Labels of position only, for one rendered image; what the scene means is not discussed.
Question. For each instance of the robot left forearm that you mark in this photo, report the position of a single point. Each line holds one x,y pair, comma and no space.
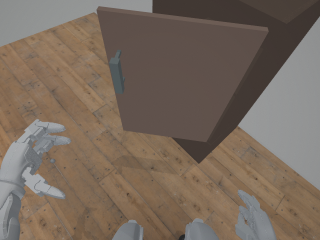
10,204

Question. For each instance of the robot left thigh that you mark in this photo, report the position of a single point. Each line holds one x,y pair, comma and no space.
129,231

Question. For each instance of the handle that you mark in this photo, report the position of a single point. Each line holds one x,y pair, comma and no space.
116,72

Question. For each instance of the left robot hand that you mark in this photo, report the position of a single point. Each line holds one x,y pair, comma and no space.
20,155

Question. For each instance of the robot thigh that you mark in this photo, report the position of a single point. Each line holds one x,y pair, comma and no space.
129,231
199,231

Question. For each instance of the robot right thigh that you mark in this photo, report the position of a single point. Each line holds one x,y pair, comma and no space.
199,231

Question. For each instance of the cupboard door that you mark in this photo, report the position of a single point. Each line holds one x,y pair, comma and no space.
180,72

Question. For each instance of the right robot hand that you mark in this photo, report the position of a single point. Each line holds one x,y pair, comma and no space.
259,225

